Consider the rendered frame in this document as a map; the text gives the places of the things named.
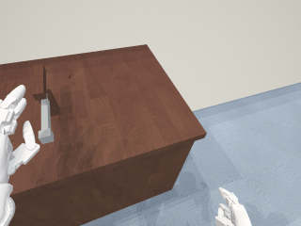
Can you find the counter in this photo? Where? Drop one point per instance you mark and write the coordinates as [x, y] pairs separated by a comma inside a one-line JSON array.
[[122, 132]]

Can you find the right robot hand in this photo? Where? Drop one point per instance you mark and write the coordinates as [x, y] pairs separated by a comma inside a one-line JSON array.
[[235, 216]]

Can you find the tap lever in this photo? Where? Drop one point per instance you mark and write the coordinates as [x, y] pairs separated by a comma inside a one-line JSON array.
[[45, 135]]

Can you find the robot left forearm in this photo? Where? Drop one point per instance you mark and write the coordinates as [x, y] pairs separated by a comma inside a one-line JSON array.
[[7, 204]]

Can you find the left robot hand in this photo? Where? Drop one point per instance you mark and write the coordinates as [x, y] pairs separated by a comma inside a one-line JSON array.
[[10, 110]]

